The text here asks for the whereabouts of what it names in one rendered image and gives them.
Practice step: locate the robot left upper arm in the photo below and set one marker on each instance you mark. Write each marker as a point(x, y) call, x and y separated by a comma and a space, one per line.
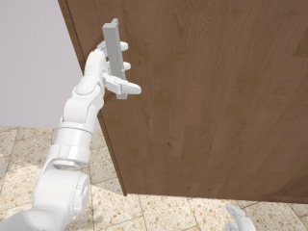
point(59, 196)

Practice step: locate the robot right hand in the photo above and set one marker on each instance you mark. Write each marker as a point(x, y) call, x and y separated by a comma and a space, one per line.
point(244, 223)

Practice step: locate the wardrobe door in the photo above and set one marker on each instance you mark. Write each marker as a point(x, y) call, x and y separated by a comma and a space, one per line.
point(223, 108)
point(297, 186)

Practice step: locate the left robot forearm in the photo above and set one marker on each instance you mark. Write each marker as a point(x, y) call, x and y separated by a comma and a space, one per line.
point(71, 147)

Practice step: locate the robot left hand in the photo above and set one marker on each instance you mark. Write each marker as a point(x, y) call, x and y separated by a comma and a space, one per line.
point(96, 65)

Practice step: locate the handle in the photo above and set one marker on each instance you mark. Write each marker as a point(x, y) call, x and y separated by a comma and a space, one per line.
point(113, 46)

